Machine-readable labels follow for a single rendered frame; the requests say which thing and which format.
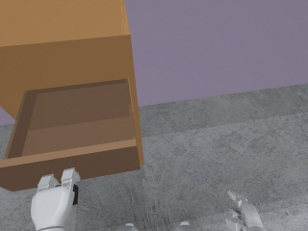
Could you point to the robot right shin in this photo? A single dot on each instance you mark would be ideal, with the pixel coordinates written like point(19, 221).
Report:
point(184, 223)

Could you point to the cabinet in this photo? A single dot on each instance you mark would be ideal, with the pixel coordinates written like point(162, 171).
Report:
point(57, 43)

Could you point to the handle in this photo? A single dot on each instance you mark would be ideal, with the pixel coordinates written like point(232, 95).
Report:
point(76, 190)

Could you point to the robot right hand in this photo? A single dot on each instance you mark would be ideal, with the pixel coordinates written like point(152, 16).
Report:
point(241, 220)

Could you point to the robot left hand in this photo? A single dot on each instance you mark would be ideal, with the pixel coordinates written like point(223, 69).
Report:
point(52, 206)

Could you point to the drawer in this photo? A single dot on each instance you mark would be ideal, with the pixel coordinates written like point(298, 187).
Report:
point(87, 126)

